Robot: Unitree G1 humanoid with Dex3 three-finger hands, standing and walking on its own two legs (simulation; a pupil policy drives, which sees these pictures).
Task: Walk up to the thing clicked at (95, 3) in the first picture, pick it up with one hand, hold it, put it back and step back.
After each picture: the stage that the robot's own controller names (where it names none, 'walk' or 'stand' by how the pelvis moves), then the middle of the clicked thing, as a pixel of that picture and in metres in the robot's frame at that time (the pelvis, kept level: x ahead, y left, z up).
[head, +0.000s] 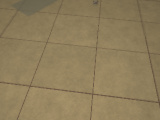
stand; (95, 1) +2.16 -0.24 -0.72
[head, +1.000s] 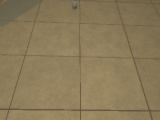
walk; (74, 6) +2.02 -0.03 -0.71
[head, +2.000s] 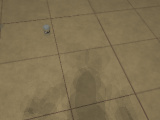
walk; (46, 30) +1.37 +0.21 -0.70
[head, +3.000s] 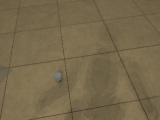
walk; (58, 78) +0.83 +0.23 -0.70
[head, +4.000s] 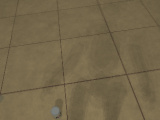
walk; (56, 113) +0.46 +0.24 -0.70
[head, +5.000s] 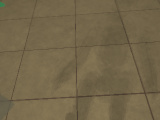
stand; out of the picture +0.34 +0.17 -0.70
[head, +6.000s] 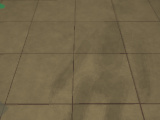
stand; out of the picture +0.32 +0.17 -0.72
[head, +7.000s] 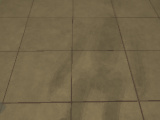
stand; out of the picture +0.30 +0.16 -0.72
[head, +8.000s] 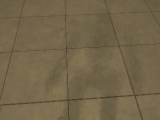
stand; out of the picture +0.30 +0.18 -0.72
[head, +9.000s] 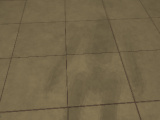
stand; out of the picture +0.27 +0.17 -0.72
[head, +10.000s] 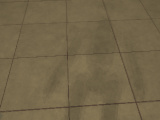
stand; out of the picture +0.29 +0.17 -0.72
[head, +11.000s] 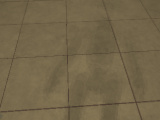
stand; out of the picture +0.28 +0.17 -0.72
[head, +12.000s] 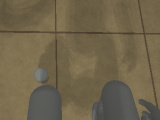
go down; (41, 76) +0.38 +0.15 -0.40
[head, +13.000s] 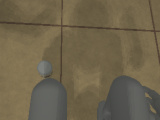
go down; (45, 70) +0.40 +0.15 -0.33
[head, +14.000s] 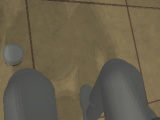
close in; (13, 56) +0.40 +0.16 -0.25
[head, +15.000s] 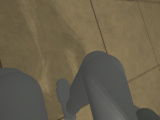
close; out of the picture +0.40 +0.19 -0.23
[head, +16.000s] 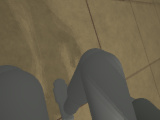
lift; out of the picture +0.39 +0.18 -0.22
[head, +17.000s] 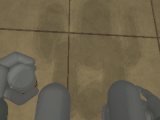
lift; (24, 81) +0.30 +0.19 -0.04
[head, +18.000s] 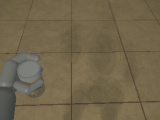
lift; (32, 80) +0.33 +0.17 +0.06
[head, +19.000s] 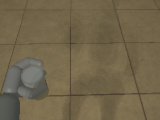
hold; (36, 83) +0.32 +0.16 +0.01
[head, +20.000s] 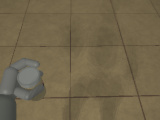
hold; (33, 84) +0.32 +0.17 +0.02
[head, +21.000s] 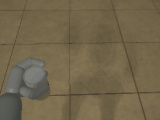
crouch; (38, 84) +0.32 +0.16 +0.01
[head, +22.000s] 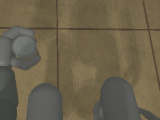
crouch; (27, 52) +0.42 +0.16 -0.08
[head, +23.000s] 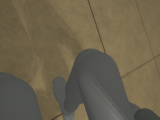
lower; out of the picture +0.44 +0.23 -0.21
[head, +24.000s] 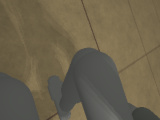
lower; out of the picture +0.43 +0.21 -0.23
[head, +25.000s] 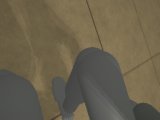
lower; out of the picture +0.42 +0.20 -0.22
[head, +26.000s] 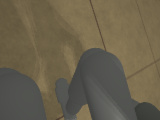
lower; out of the picture +0.41 +0.20 -0.22
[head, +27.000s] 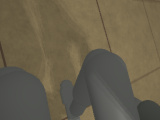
draw back; out of the picture +0.39 +0.18 -0.22
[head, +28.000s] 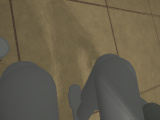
stand; out of the picture +0.40 +0.18 -0.21
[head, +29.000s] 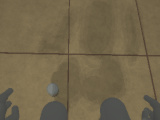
walk; (53, 90) +0.38 +0.14 -0.50
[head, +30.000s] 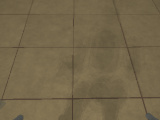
stand; out of the picture +0.33 +0.15 -0.66
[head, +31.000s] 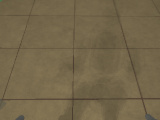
stand; out of the picture +0.34 +0.15 -0.66
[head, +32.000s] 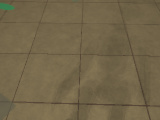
stand; out of the picture +0.35 +0.15 -0.71
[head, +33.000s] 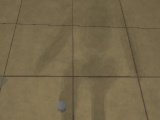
walk; (61, 106) +0.39 +0.10 -0.71
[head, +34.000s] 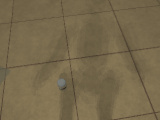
walk; (62, 85) +0.59 +0.17 -0.69
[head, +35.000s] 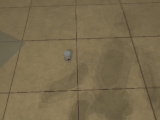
stand; (67, 56) +0.92 +0.17 -0.69
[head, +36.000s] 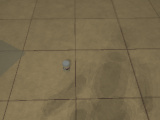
stand; (66, 66) +0.94 +0.16 -0.72
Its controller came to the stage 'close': yes
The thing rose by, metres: 0.73
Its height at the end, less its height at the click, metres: +0.00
